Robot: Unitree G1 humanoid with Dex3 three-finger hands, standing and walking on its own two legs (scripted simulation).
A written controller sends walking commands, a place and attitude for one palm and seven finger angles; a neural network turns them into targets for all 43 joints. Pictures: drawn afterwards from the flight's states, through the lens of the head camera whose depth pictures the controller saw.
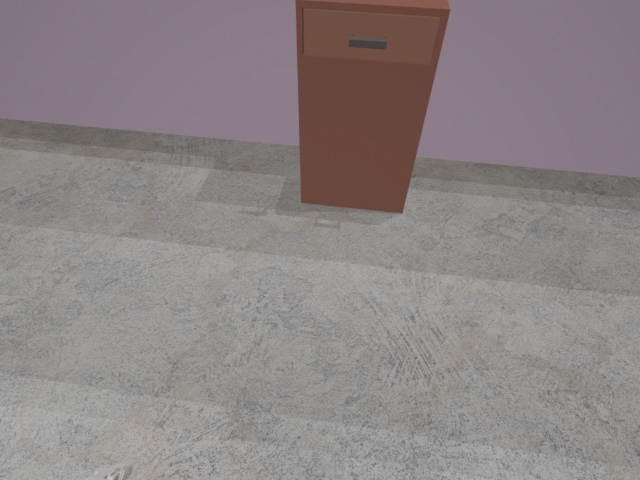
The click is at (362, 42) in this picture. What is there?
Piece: drawer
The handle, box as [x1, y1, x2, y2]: [349, 35, 386, 49]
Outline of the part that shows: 349,37 349,46 385,49 385,37 383,37 382,39 354,37 353,35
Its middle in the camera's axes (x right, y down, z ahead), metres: +0.15 -0.65 +1.27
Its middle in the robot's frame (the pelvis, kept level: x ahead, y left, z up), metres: +1.39 -0.08 +0.00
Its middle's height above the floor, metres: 0.77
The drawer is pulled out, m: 0.00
